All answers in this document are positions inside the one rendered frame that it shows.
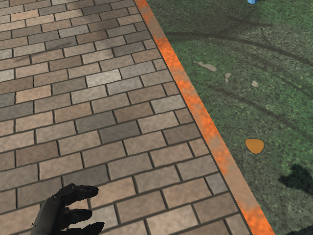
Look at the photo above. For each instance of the robot left hand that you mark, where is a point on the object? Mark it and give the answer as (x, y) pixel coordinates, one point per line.
(53, 216)

